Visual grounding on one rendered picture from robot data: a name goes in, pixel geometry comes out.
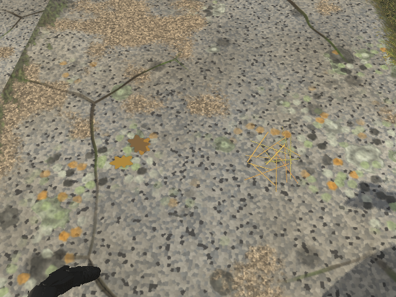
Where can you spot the left robot hand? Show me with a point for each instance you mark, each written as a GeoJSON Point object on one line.
{"type": "Point", "coordinates": [63, 279]}

